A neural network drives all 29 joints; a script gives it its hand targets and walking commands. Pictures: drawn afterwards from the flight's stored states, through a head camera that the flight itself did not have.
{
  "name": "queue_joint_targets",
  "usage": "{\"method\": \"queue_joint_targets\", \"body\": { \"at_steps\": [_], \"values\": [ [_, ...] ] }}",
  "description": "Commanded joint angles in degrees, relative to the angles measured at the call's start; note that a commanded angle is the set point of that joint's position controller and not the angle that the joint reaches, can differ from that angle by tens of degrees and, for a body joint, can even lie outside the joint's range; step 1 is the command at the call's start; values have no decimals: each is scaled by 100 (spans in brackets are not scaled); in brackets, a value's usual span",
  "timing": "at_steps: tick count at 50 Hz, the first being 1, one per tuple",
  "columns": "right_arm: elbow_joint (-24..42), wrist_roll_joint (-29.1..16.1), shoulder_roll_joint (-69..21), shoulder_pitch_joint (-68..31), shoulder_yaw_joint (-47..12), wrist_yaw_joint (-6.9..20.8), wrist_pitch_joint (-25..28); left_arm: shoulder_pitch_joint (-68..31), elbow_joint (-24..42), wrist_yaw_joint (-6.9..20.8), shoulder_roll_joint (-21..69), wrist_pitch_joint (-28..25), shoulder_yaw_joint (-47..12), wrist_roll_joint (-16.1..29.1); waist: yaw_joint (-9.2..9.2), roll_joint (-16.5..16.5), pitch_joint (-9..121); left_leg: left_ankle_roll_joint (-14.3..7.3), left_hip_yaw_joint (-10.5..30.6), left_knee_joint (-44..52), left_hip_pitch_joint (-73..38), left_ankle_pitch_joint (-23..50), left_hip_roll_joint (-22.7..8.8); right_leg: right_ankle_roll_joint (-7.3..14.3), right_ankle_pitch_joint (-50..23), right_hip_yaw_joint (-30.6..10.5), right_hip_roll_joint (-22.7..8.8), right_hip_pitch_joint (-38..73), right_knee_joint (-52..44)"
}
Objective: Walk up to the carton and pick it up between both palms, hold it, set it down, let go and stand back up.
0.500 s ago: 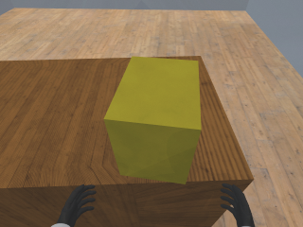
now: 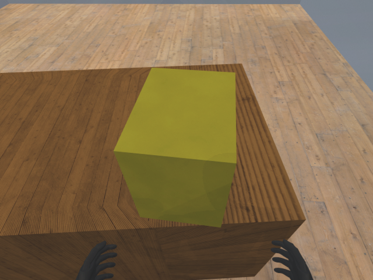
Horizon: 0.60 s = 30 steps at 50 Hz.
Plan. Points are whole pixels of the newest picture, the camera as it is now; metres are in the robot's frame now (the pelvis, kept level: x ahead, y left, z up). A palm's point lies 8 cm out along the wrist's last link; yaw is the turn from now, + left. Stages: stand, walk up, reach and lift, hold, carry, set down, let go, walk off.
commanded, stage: set down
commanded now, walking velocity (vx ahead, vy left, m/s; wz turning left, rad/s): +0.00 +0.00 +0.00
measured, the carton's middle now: (186, 147) +0.43 +0.04 +0.02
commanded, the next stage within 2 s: let go in 0.16 s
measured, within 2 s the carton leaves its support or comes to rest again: neither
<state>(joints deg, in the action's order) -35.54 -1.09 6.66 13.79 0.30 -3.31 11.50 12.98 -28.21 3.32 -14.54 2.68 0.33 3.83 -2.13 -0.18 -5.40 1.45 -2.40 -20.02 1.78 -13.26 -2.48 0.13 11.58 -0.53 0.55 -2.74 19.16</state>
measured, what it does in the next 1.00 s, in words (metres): stands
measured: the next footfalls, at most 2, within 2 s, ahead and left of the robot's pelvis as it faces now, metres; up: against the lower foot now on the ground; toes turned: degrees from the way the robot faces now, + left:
none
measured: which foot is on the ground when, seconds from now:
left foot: down 0.00-1.00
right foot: down 0.00-1.00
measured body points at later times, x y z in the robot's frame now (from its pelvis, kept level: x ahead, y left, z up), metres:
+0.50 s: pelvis +0.00 +0.00 +0.00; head +0.01 +0.00 +0.45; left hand +0.18 +0.22 -0.09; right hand +0.16 -0.24 -0.09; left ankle -0.02 +0.13 -0.75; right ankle -0.01 -0.12 -0.75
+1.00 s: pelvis -0.02 +0.01 -0.01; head -0.04 +0.01 +0.44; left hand +0.06 +0.28 -0.12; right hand +0.08 -0.25 -0.12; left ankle -0.02 +0.13 -0.75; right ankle -0.01 -0.12 -0.75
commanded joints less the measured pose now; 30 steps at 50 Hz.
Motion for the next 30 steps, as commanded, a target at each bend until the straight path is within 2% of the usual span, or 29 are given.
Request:
{"method": "queue_joint_targets", "body": {
  "at_steps": [1, 8, 13, 16, 20, 30],
  "values": [
    [463, 70, 556, -463, 197, 119, 245, -393, 736, -157, -580, -58, 280, -178, 15, 230, 595, 125, -274, 107, -154, 1796, 230, 100, -700, 172, 90, -132, -349],
    [61, 182, 789, -635, 295, 303, 242, -514, 644, -332, -339, 144, 234, -339, 97, 215, 652, 135, -232, 60, -223, 1760, 209, 105, -701, 261, 141, -272, -303],
    [-120, 347, 959, -891, 515, 410, 325, -816, 753, -469, -288, 238, 84, -287, 234, 60, 759, 82, -214, -6, -207, 1320, 141, 73, -708, 293, 128, -490, -190],
    [-135, 291, 913, -814, 426, 394, 393, -733, 720, -456, -334, 178, 136, -285, 207, -134, 896, 52, -242, -86, -159, 1478, 218, -2, -1285, 196, 74, -249, -120],
    [-267, 167, 946, -748, 253, 376, 457, -553, 502, -392, -311, 169, 278, -424, 140, -88, 954, 95, -243, -108, -206, 1703, 353, -65, -1875, 133, 41, 19, -98],
    [-121, 213, 948, -897, 302, 408, 324, -827, 514, -406, -233, 319, 219, -435, 130, 15, 578, 41, -284, 66, -127, 1169, 253, 55, -912, 180, 74, -348, -236]
  ]
}}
